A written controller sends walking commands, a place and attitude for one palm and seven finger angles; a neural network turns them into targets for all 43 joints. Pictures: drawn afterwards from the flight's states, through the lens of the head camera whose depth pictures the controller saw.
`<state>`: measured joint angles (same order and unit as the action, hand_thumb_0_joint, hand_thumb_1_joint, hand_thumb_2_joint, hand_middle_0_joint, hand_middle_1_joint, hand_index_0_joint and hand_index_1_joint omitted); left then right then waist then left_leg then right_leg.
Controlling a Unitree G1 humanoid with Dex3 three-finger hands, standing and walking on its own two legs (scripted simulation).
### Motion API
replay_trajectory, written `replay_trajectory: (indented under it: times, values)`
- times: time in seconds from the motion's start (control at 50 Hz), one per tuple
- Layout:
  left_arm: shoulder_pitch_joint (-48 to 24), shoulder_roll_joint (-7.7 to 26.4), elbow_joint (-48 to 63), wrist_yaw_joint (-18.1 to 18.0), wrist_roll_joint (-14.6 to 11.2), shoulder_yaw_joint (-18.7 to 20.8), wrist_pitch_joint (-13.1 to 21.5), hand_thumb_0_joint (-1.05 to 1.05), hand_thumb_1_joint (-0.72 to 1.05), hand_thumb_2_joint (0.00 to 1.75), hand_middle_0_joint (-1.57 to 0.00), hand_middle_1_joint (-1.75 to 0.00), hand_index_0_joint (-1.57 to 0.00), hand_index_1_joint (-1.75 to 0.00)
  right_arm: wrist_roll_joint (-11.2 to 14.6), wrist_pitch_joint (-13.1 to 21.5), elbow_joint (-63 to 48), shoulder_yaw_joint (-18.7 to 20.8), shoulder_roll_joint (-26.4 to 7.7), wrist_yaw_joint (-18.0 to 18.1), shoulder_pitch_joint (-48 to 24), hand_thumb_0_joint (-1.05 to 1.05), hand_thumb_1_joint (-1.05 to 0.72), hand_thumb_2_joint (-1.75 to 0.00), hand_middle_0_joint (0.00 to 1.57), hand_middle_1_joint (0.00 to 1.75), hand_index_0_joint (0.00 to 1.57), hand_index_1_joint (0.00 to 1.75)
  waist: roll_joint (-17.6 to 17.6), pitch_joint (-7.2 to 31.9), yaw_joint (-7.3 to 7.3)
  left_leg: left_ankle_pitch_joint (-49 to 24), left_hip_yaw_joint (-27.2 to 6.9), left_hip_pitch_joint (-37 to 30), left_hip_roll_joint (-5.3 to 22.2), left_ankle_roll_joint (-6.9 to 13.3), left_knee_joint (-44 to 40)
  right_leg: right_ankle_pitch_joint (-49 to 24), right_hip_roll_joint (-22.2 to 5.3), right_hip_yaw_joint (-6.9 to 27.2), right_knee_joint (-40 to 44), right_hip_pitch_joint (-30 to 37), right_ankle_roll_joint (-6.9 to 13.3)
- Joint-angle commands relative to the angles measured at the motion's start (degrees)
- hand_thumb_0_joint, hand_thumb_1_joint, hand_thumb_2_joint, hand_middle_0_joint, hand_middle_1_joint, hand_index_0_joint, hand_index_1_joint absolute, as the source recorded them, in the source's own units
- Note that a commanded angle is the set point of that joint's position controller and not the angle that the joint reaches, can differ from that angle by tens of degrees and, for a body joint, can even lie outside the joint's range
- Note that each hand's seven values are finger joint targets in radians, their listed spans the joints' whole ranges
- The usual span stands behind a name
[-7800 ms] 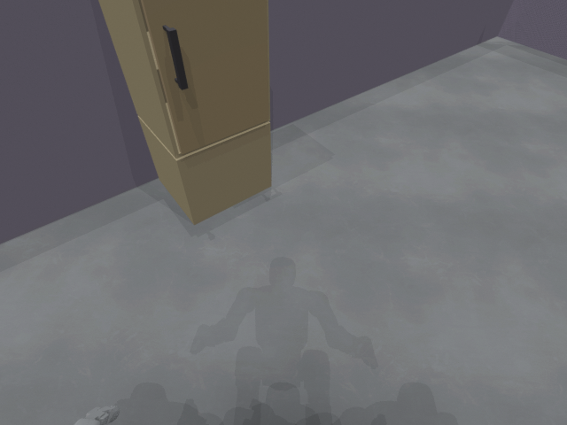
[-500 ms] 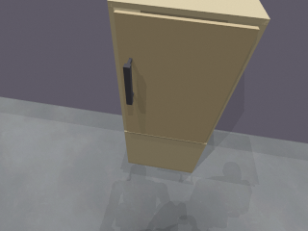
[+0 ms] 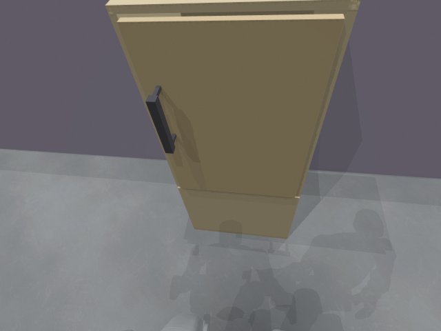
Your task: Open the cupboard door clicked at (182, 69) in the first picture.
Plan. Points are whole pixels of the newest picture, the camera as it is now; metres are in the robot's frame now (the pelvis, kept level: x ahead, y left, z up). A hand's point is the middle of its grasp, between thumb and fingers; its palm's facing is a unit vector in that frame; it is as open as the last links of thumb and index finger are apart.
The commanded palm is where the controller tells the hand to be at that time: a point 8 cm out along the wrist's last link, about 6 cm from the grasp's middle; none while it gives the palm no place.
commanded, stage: come to a stop and stand still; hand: left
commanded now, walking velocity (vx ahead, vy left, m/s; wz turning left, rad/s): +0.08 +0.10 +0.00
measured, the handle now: (164, 121) +0.57 +0.18 +0.02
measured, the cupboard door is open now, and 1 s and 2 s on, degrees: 0 0 0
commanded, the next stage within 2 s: look again from close up in 0.54 s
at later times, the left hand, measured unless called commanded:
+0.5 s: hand out of the picture -0.05 +0.23 -0.17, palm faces +0.05 -0.99 -0.16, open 7.4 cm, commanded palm none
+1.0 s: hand out of the picture +0.05 +0.18 -0.17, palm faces +0.03 -0.97 -0.25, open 7.2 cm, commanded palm none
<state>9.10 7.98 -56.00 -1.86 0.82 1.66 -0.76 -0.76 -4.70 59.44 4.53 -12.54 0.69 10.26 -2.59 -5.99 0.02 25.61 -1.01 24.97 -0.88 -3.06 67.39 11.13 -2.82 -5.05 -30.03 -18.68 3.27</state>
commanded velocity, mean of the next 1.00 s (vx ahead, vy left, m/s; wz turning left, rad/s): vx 0.06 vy -0.04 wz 0.00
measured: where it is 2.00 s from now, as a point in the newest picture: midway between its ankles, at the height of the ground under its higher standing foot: outside the picture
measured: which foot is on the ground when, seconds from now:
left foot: up 0.00-0.26, down 0.28-1.00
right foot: down 0.00-0.28, up 0.30-0.66, down 0.68-1.00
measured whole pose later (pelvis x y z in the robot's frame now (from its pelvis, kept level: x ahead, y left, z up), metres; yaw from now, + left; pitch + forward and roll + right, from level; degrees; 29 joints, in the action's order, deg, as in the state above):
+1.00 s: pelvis +0.00 +0.00 -0.01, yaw +0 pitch +1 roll +0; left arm 12.1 8.0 -62.4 -2.1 0.3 0.9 2.6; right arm -1.2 0.4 62.1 0.2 -8.8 2.4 17.0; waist -3.5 -0.2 1.2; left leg 24.0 -0.4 9.8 3.0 -2.7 33.0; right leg 22.4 0.3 -3.9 -35.7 -14.4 2.2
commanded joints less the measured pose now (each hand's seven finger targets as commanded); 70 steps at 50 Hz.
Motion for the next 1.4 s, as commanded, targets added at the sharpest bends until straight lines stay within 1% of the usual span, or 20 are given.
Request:
replay_trajectory:
  times: [0.0,0.12,0.2,0.22,0.26,0.34,0.58,0.62,0.64,0.68,0.74,0.82,0.94,1.2,1.22,1.24,1.26,1.28,1.3,1.38]
  values:
    - [4.62,12.56,2.41,-1.14,0.61,3.49,0.63,0.00,0.90,0.90,-0.20,-0.30,-0.20,-0.30,-0.47,0.89,-2.96,0.36,-3.08,-0.42,3.27,0.00,-0.90,-0.90,0.20,0.30,0.20,0.30,11.30,10.34,-2.20,-2.35,-1.66,1.89,2.02,-1.00,-4.65,-12.84,-15.22,15.33,12.37,12.16,5.95]
    - [6.04,14.00,1.43,-0.20,1.46,3.82,0.10,0.00,0.90,0.90,-0.20,-0.30,-0.20,-0.30,0.07,2.19,-3.55,-0.60,-1.88,-0.92,2.85,0.00,-0.90,-0.90,0.20,0.30,0.20,0.30,15.10,7.89,-3.18,1.34,2.82,-7.00,1.17,0.84,-25.30,9.73,-12.63,17.60,18.24,7.03,5.18]
    - [2.64,13.43,0.63,-0.02,0.89,3.63,-0.50,0.00,0.90,0.90,-0.20,-0.30,-0.20,-0.30,0.06,3.19,0.54,-1.42,-0.48,-0.52,14.24,0.00,-0.90,-0.90,0.20,0.30,0.20,0.30,13.64,8.53,1.82,-6.10,6.58,-22.61,-0.72,2.53,-42.27,20.25,-8.50,13.65,19.55,-2.32,0.14]
    - [1.98,11.98,0.43,0.07,0.52,3.19,-0.68,0.00,0.90,0.90,-0.20,-0.30,-0.20,-0.30,-0.04,3.64,1.58,-1.62,-1.02,-0.20,16.87,0.00,-0.90,-0.90,0.20,0.30,0.20,0.30,10.10,7.70,2.94,-6.73,4.83,-25.54,0.57,2.95,-47.19,22.06,-6.50,11.43,16.25,-5.35,-1.74]
    - [2.94,5.58,0.94,0.49,-0.58,1.86,-1.11,0.00,0.90,0.90,-0.20,-0.30,-0.20,-0.30,-1.21,4.34,-0.27,-0.82,-6.85,0.56,12.87,0.00,-0.90,-0.90,0.20,0.30,0.20,0.30,-14.37,-0.10,2.16,17.39,-18.54,-12.13,17.59,8.07,-63.71,14.62,2.50,2.23,-5.12,-11.32,-5.01]
    - [7.25,7.02,-2.24,1.91,1.03,2.79,-1.44,0.00,0.90,0.90,-0.20,-0.30,-0.20,-0.30,-0.68,5.25,-2.82,-2.20,-5.29,1.55,3.08,0.00,-0.90,-0.90,0.20,0.30,0.20,0.30,-8.40,-4.64,-2.42,9.29,-12.70,-3.03,15.07,8.47,-64.52,6.81,2.62,6.54,-25.42,-8.97,-4.67]
    - [3.13,3.27,-2.29,2.08,-0.26,0.79,0.72,0.00,0.90,0.90,-0.20,-0.30,-0.20,-0.30,-1.00,6.25,3.52,-1.66,-3.82,2.57,15.47,0.00,-0.90,-0.90,0.20,0.30,0.20,0.30,-8.27,3.09,2.32,-35.46,-8.03,-21.43,15.53,11.79,-50.13,12.35,1.63,1.56,-3.97,-2.76,-4.48]
    - [12.36,5.59,-8.80,-0.82,0.27,0.00,2.18,0.00,0.90,0.90,-0.20,-0.30,-0.20,-0.30,0.26,7.13,1.45,-2.09,-5.61,1.33,6.84,0.00,-0.90,-0.90,0.20,0.30,0.20,0.30,-7.04,3.87,-3.29,-30.80,0.28,-7.33,12.73,5.89,-36.37,-4.83,-3.02,7.05,0.63,9.17,-1.22]
    - [15.72,8.87,-6.96,-0.50,0.15,0.67,2.77,0.00,0.90,0.90,-0.20,-0.30,-0.20,-0.30,-0.31,6.57,-1.96,-3.30,1.28,0.63,6.02,0.00,-0.90,-0.90,0.20,0.30,0.20,0.30,5.08,1.51,-3.84,-4.17,2.81,-1.43,4.67,3.75,-32.85,2.99,-6.05,13.88,9.88,6.79,-0.20]
    - [11.07,10.04,-5.89,-0.22,0.42,0.32,3.66,0.00,0.90,0.90,-0.20,-0.30,-0.20,-0.30,-0.85,5.95,-1.29,-3.90,4.67,0.17,12.31,0.00,-0.90,-0.90,0.20,0.30,0.20,0.30,9.37,5.01,-0.11,3.25,4.72,-4.93,3.39,3.39,-25.35,4.36,-12.29,16.60,13.36,5.20,4.76]
    - [7.45,7.41,-5.65,-0.72,-0.07,0.28,3.71,0.00,0.90,0.90,-0.20,-0.30,-0.20,-0.30,-0.60,6.46,0.87,-3.66,2.71,0.31,16.36,0.00,-0.90,-0.90,0.20,0.30,0.20,0.30,17.20,11.30,2.64,-7.18,3.11,-10.04,3.39,3.29,-32.65,-11.71,-6.56,10.01,3.67,8.63,3.21]
    - [6.36,5.92,-4.53,-0.63,-0.41,0.22,2.89,0.00,0.90,0.90,-0.20,-0.30,-0.20,-0.30,-0.71,7.12,1.83,-3.81,0.35,1.25,14.72,0.00,-0.90,-0.90,0.20,0.30,0.20,0.30,-8.24,6.74,0.88,-35.58,-1.20,-12.50,8.55,4.51,-38.20,-9.45,-1.31,4.87,-3.94,6.83,-0.32]
    - [9.52,7.96,-6.06,-0.79,-0.19,0.72,3.58,0.00,0.90,0.90,-0.20,-0.30,-0.20,-0.30,0.02,6.20,0.91,-3.73,1.24,1.85,13.17,0.00,-0.90,-0.90,0.20,0.30,0.20,0.30,7.98,6.71,0.98,-19.67,2.04,-10.89,4.86,2.69,-36.09,-35.59,-5.84,8.68,-0.16,12.37,0.76]
    - [8.62,9.02,-3.95,-0.60,0.03,1.13,2.63,0.00,0.90,0.90,-0.20,-0.30,-0.20,-0.30,-0.06,5.69,1.22,-3.44,-1.08,1.85,9.36,0.00,-0.90,-0.90,0.20,0.30,0.20,0.30,3.39,5.28,0.62,-21.70,1.77,-14.95,5.61,2.96,-40.17,-21.86,-4.48,7.60,2.45,10.35,0.37]
    - [17.55,10.84,-7.21,-2.70,-0.22,1.90,3.52,0.00,0.90,0.90,-0.20,-0.30,-0.20,-0.30,0.45,5.31,-2.62,-2.03,-4.06,1.07,0.32,0.00,-0.90,-0.90,0.20,0.30,0.20,0.30,19.88,0.26,-4.82,-9.10,4.30,-2.39,4.28,1.84,-24.24,-52.72,-8.39,15.16,6.13,13.31,-5.81]
    - [-31.27,21.42,82.99,-0.66,-11.59,5.44,17.72,0.00,0.88,0.89,-0.20,-0.32,-0.20,-0.32,3.67,16.68,-22.56,-1.47,-11.78,3.73,0.38,0.00,-0.90,-0.90,0.20,0.30,0.20,0.30,-1.41,28.50,3.78,-22.19,2.39,-16.25,0.57,5.86,-35.28,-43.62,-5.73,12.81,-1.66,18.30,-1.04]
    - [-0.05,16.91,63.95,-2.05,-6.68,6.14,13.39,0.00,0.85,0.88,-0.20,-0.33,-0.20,-0.33,1.55,21.34,-17.53,-2.75,-6.33,6.25,0.11,0.00,-0.90,-0.90,0.20,0.30,0.20,0.30,-14.21,28.71,-0.36,-37.86,5.03,-21.84,1.46,6.48,-40.14,-29.11,-0.55,6.93,-4.93,16.67,-0.27]
    - [0.79,11.99,60.17,-4.74,-8.35,3.77,10.14,0.00,0.83,0.87,-0.21,-0.34,-0.21,-0.34,2.41,22.44,-14.50,-2.43,-6.80,6.31,-0.65,0.00,-0.90,-0.90,0.20,0.30,0.20,0.30,-17.23,22.36,-0.36,-37.46,2.79,-20.57,2.65,4.60,-39.07,-15.85,-0.09,3.15,-2.50,9.27,-0.93]
    - [13.88,0.89,51.46,-4.42,-9.24,-2.07,5.00,0.00,0.81,0.86,-0.21,-0.36,-0.21,-0.36,3.64,22.77,-14.83,-2.61,-4.31,5.42,1.25,0.00,-0.90,-0.90,0.20,0.30,0.20,0.30,-9.63,15.72,1.25,-37.90,1.05,-17.42,3.34,4.46,-39.08,-12.70,0.51,1.32,-1.80,4.91,-1.81]
    - [9.75,6.54,50.67,2.91,-9.90,6.56,13.98,0.00,0.71,0.82,-0.21,-0.42,-0.21,-0.42,1.90,24.73,-22.10,-0.06,-8.57,5.09,2.45,0.00,-0.90,-0.90,0.20,0.30,0.20,0.30,12.71,10.11,2.60,-26.61,1.11,-4.16,0.22,4.59,-29.55,-15.51,1.33,-0.18,-6.35,-4.65,-3.65]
